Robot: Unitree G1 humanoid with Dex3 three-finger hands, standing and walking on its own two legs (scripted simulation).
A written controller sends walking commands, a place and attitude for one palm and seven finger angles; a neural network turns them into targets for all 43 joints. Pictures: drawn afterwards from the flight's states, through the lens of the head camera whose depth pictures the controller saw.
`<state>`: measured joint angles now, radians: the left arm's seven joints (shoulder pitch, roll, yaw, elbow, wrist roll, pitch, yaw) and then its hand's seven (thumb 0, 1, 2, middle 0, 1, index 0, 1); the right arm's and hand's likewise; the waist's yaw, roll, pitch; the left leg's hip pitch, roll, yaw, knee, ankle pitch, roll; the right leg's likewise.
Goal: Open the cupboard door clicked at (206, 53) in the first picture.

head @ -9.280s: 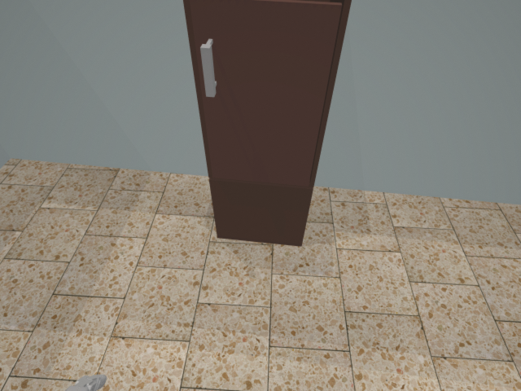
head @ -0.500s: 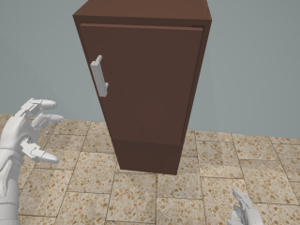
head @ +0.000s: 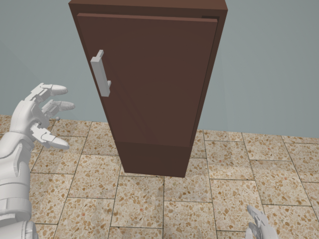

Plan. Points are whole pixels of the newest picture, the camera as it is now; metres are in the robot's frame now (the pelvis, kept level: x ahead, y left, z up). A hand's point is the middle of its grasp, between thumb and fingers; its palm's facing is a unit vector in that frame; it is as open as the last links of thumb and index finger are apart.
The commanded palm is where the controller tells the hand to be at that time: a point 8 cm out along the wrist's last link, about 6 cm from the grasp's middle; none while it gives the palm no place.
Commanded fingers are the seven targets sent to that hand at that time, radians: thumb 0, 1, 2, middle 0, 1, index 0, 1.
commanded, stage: move the hooked fingers beside the handle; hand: left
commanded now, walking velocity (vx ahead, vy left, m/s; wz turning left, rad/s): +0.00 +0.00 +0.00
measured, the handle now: (103, 73) +0.55 +0.21 +0.10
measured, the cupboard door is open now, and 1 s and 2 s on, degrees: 0 0 0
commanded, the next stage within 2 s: none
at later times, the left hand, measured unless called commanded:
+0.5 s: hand (64, 103) +0.41 +0.27 +0.12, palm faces -0.03 -1.00 -0.01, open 14.0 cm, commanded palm +0.38 +0.32 +0.11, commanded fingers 0.00 -0.50 0.30 -0.30 -1.20 -0.30 -1.20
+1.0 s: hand (74, 85) +0.48 +0.27 +0.12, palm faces -0.05 -1.00 -0.03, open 14.0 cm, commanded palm +0.46 +0.32 +0.11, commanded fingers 0.00 -0.50 0.30 -0.30 -1.20 -0.30 -1.20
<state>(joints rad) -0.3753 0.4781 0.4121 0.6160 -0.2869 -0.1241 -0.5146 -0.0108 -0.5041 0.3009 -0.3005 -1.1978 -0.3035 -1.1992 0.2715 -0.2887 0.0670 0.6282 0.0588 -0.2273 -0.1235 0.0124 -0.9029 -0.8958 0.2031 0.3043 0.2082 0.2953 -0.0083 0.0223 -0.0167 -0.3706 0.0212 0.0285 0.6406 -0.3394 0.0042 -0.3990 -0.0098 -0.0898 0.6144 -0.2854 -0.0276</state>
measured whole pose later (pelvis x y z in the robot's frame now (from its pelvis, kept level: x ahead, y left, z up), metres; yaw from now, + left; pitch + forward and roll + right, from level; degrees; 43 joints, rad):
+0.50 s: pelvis +0.01 +0.01 +0.00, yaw +0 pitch +7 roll -1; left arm -0.57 0.52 0.42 0.83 -0.24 -0.17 -0.50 -0.01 -0.50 0.30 -0.30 -1.20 -0.30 -1.20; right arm 0.31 -0.29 0.06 0.63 0.05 -0.15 -0.09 0.01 -0.90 -0.90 0.20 0.30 0.21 0.30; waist -0.04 0.01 -0.04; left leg -0.44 0.02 0.04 0.67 -0.36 0.02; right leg -0.47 -0.01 -0.08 0.63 -0.29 -0.02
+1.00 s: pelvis +0.01 +0.01 -0.01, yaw -1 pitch +14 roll -1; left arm -0.86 0.69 0.47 1.16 -0.15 -0.25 -0.52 -0.01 -0.50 0.30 -0.30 -1.20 -0.30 -1.20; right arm 0.40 -0.31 0.05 0.64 0.03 -0.04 -0.08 0.01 -0.90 -0.90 0.20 0.30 0.21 0.30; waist -0.13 0.00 -0.04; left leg -0.60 0.03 0.04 0.75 -0.38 0.02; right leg -0.62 0.00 -0.07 0.69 -0.30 -0.01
